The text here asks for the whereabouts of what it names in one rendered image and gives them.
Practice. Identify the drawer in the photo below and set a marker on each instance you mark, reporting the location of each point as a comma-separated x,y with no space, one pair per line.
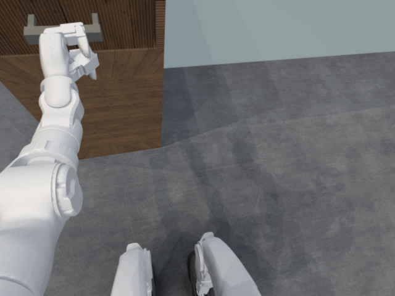
125,24

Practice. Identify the right robot thigh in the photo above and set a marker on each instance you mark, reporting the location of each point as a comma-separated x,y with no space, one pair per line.
228,275

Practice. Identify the robot left hand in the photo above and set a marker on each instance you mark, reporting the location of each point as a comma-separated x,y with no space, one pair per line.
55,58

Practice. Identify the cabinet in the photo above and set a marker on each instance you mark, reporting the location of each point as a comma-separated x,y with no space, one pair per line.
123,106

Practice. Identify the left robot upper arm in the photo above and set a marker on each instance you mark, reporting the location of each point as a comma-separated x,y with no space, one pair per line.
35,203

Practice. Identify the handle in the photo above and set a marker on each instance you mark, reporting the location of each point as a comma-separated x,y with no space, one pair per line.
32,32

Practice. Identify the left robot forearm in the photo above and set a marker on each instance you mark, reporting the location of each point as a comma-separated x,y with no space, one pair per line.
59,133

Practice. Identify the robot right foot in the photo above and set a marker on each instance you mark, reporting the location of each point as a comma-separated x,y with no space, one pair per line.
192,272

